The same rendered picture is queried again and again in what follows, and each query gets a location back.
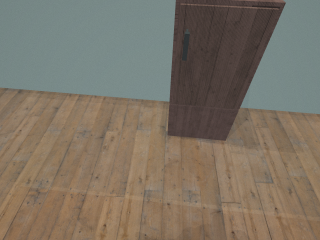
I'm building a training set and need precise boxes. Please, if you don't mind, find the cupboard door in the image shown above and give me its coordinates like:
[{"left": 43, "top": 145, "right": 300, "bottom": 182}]
[{"left": 172, "top": 3, "right": 279, "bottom": 109}]

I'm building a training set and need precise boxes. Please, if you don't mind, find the handle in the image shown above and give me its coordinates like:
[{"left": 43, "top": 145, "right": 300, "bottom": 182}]
[{"left": 182, "top": 29, "right": 190, "bottom": 61}]

